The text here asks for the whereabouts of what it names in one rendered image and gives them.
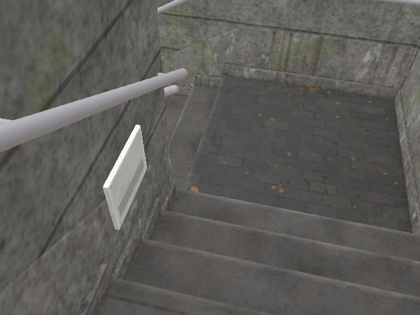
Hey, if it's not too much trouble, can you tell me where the stairs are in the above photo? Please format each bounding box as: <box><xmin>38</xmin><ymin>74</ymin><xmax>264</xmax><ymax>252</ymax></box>
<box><xmin>165</xmin><ymin>84</ymin><xmax>219</xmax><ymax>190</ymax></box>
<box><xmin>95</xmin><ymin>188</ymin><xmax>420</xmax><ymax>315</ymax></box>

